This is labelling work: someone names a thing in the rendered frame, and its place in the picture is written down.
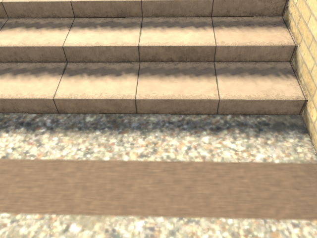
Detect stairs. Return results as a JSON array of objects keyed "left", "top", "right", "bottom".
[{"left": 0, "top": 0, "right": 308, "bottom": 115}]

